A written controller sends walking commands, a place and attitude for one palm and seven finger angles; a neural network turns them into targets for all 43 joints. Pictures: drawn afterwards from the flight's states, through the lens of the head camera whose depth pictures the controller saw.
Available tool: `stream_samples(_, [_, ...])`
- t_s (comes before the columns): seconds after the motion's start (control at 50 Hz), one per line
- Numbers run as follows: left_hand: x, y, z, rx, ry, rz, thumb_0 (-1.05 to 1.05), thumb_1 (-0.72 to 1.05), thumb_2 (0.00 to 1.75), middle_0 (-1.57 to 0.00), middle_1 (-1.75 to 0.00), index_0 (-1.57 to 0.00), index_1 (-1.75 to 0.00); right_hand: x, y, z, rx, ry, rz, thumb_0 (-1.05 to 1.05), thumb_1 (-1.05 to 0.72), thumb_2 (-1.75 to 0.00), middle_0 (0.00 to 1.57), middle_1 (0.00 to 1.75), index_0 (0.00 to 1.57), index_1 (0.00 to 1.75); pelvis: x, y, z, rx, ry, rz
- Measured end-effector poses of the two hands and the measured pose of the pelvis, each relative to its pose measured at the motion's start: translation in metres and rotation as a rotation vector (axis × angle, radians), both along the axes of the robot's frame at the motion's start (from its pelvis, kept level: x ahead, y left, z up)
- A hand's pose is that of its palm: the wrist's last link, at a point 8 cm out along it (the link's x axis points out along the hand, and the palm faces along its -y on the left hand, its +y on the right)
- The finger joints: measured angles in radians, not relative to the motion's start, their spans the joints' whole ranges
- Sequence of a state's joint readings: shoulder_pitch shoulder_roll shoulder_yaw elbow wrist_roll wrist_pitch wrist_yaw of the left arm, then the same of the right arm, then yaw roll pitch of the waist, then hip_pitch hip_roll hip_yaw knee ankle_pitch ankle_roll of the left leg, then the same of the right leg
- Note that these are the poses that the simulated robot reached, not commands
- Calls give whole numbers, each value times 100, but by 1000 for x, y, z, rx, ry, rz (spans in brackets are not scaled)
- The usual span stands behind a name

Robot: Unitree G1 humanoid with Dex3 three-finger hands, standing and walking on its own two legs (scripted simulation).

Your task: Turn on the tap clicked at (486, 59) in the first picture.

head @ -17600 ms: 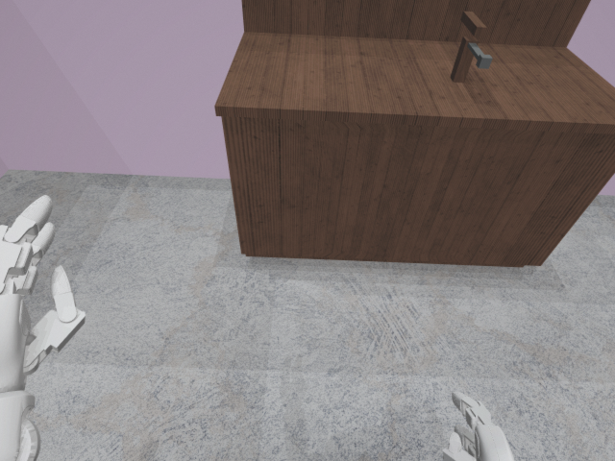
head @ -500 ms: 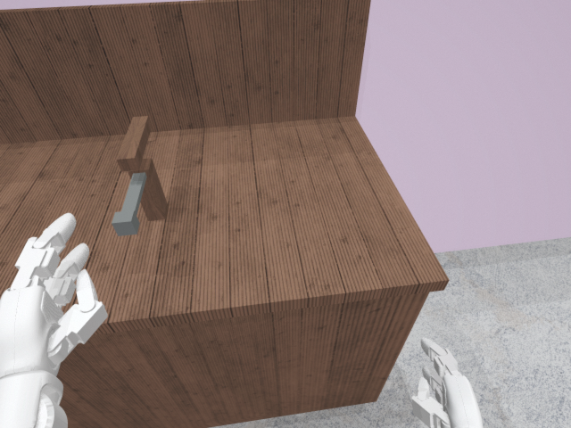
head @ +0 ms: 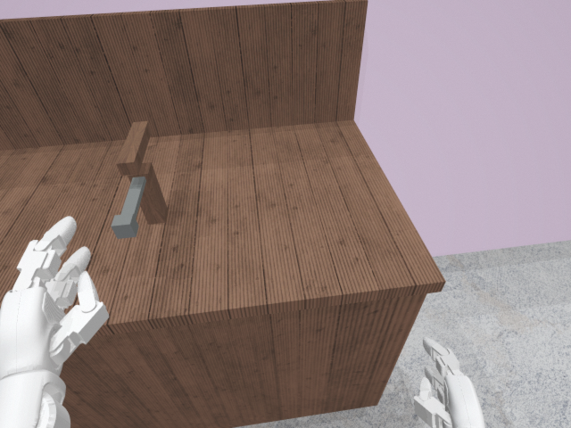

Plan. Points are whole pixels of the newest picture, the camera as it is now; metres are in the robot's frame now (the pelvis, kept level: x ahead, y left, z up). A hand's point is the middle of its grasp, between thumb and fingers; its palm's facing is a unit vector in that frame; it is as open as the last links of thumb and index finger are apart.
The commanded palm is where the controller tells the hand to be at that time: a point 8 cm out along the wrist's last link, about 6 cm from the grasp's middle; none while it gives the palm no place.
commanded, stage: reach beside the lever's end, fingers flat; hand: left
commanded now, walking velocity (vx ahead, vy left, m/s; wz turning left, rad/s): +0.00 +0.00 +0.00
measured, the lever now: (125, 226) +0.35 +0.31 +0.11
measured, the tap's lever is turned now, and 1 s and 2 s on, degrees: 0 0 0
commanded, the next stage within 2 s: none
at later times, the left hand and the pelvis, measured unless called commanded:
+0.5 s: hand (100, 295) +0.20 +0.25 +0.15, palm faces +0.46 -0.88 -0.12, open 7.5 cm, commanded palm +0.16 +0.29 +0.16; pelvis +0.01 +0.00 +0.00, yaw +0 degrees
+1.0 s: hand (98, 268) +0.25 +0.28 +0.13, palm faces +0.50 -0.86 -0.11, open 7.6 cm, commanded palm +0.21 +0.32 +0.14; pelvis +0.01 +0.00 +0.00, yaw -1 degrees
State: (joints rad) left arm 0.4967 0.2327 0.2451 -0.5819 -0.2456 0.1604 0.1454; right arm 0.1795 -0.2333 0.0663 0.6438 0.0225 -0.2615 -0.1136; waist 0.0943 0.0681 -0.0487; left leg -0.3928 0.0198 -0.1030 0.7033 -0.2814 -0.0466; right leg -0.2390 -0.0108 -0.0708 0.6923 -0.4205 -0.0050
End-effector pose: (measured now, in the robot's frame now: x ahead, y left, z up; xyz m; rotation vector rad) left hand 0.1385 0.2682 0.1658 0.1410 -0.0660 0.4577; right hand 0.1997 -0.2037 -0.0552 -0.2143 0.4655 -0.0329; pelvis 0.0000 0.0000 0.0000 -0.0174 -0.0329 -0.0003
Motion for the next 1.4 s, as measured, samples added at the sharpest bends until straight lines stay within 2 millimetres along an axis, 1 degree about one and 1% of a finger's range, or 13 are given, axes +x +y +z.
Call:
stream_samples(0.2, [5,0,-2,2,7,-1,2,89,89,-21,-30,-20,-30,3,-4,0,-4,5,-3,2,-90,-90,20,30,20,30,4,-2,1,1,4,-1])
stream_samples(0.32, [8,8,-6,-2,15,19,2,89,89,-21,-30,-20,-30,3,-6,-2,-6,21,-11,2,-90,-90,20,30,20,30,6,-2,1,2,8,-1])
stream_samples(0.42, [14,14,-9,-1,13,33,2,89,89,-21,-30,-20,-30,2,-7,-5,-9,35,-15,2,-90,-90,20,30,20,30,6,-2,1,2,10,0])
stream_samples(0.62, [30,18,-13,-11,13,21,2,89,89,-21,-29,-20,-30,-4,-9,-8,-11,57,-33,2,-90,-90,20,30,20,30,6,-1,2,3,17,-4])
stream_samples(0.86, [52,38,-19,-20,25,54,2,89,89,-20,-27,-19,-27,-10,-14,-12,-21,102,-64,2,-90,-90,20,30,20,30,6,1,4,2,26,-9])
stream_samples(1.04, [69,55,-27,-33,42,70,2,89,89,-19,-25,-19,-25,-14,-18,-14,-33,133,-85,2,-90,-90,20,30,20,30,6,3,5,0,36,-12])
stream_samples(1.2, [77,60,-29,-34,24,58,2,89,89,-18,-23,-18,-23,-20,-18,-16,-32,146,-97,2,-90,-90,20,30,20,30,7,7,5,-1,45,-15])
stream_samples(1.32, [85,72,-37,-46,48,80,2,89,89,-18,-21,-18,-22,-25,-18,-20,-41,173,-105,2,-90,-90,20,30,20,30,5,8,4,-3,50,-14])
stream_samples(1.4, [92,78,-36,-39,34,88,2,89,89,-18,-20,-17,-21,-29,-19,-22,-46,187,-107,2,-90,-90,20,30,20,30,3,9,3,-6,55,-14])
